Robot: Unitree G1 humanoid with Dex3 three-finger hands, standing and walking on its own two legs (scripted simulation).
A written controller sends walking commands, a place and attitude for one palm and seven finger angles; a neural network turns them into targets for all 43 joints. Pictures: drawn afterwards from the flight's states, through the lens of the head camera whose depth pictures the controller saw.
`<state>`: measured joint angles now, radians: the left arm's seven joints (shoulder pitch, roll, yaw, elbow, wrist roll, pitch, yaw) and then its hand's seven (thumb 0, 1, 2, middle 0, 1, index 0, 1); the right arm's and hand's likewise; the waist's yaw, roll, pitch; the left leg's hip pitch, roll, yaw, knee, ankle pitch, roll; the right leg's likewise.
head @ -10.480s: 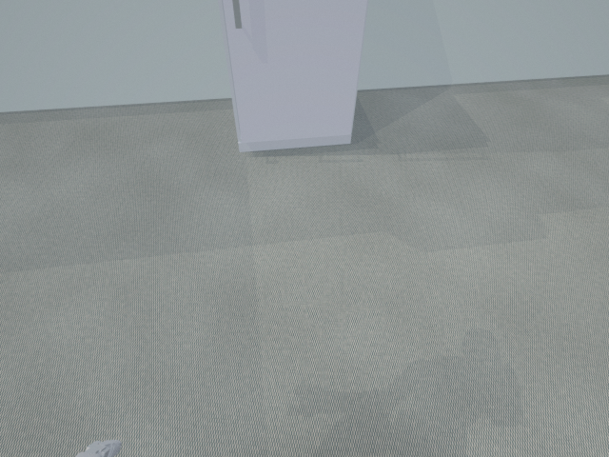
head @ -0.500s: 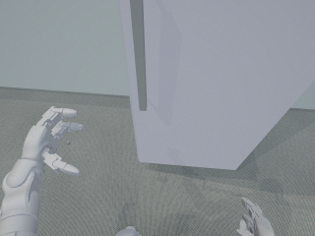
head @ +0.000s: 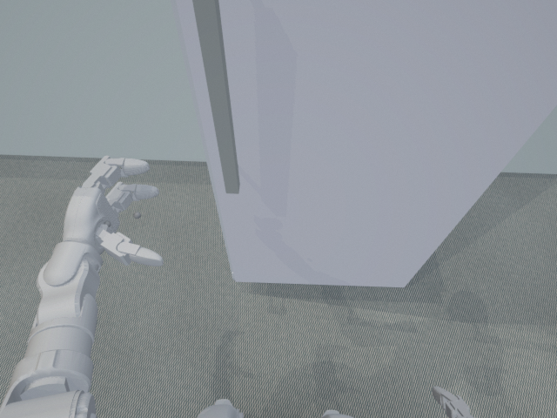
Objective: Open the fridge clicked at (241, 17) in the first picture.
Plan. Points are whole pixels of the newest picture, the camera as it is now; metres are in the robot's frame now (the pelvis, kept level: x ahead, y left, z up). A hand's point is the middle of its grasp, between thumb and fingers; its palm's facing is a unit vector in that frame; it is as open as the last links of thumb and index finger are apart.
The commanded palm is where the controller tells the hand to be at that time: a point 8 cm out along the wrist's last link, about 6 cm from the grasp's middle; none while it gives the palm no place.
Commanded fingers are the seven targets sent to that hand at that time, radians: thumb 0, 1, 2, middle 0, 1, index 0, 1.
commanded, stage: move the hooked fingers beside the handle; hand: left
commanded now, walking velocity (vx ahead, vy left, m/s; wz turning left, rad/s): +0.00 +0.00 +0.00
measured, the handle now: (221, 88) +0.55 +0.10 +0.16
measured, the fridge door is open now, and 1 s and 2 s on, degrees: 0 0 0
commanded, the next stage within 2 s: feel for the door with the fingertips in 1.58 s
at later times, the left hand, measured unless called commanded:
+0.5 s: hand (168, 179) +0.45 +0.18 +0.07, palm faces -0.03 -1.00 +0.00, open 14.0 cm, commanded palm +0.43 +0.23 +0.07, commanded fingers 0.00 -0.50 0.30 -0.30 -1.20 -0.30 -1.20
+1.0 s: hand (194, 157) +0.51 +0.15 +0.06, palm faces -0.01 -1.00 -0.01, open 13.8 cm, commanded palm +0.48 +0.21 +0.06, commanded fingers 0.00 -0.50 0.30 -0.30 -1.20 -0.30 -1.20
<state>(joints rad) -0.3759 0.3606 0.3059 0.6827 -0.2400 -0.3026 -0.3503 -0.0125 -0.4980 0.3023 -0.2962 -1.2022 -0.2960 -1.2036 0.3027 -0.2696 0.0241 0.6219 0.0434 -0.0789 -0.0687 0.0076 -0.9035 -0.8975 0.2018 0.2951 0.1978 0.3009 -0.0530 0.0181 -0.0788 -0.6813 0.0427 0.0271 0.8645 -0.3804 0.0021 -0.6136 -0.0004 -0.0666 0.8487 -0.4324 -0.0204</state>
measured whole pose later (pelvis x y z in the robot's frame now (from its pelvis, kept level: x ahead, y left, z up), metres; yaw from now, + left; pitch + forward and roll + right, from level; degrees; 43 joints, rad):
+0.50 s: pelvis +0.00 +0.00 -0.01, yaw -1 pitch +15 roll -1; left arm -0.67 0.38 0.31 0.99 -0.17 -0.37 -0.27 -0.01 -0.50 0.30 -0.30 -1.20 -0.30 -1.20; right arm 0.34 -0.26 0.02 0.65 0.03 0.01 -0.04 0.00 -0.90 -0.90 0.20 0.29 0.20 0.30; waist -0.10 0.01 -0.10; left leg -0.79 0.05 0.03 0.92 -0.40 0.00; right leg -0.72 0.01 -0.06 0.90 -0.45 -0.02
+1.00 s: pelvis +0.00 +0.01 -0.02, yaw -2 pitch +20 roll -2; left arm -0.88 0.42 0.36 1.15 -0.08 -0.39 -0.16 -0.01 -0.50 0.30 -0.30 -1.20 -0.31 -1.22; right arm 0.41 -0.26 0.02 0.63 0.00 0.06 0.00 0.00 -0.91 -0.90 0.20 0.29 0.20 0.30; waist -0.16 0.02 -0.11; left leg -0.92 0.07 0.04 0.99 -0.42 0.01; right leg -0.85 0.02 -0.04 0.96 -0.46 -0.01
